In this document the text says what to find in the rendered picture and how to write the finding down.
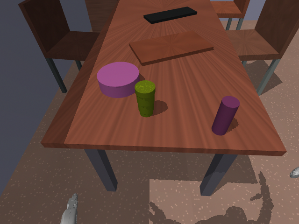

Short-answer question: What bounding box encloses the right robot hand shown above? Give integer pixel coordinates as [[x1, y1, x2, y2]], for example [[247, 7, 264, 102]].
[[290, 167, 299, 178]]

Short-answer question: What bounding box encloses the left robot hand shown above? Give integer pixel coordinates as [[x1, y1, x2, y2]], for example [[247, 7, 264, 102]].
[[60, 193, 78, 224]]

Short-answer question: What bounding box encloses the table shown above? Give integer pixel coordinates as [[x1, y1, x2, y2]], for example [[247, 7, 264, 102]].
[[41, 0, 287, 196]]

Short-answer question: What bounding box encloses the chair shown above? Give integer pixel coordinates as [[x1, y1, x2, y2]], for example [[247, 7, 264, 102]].
[[226, 0, 299, 96], [18, 0, 100, 93], [210, 0, 250, 30]]

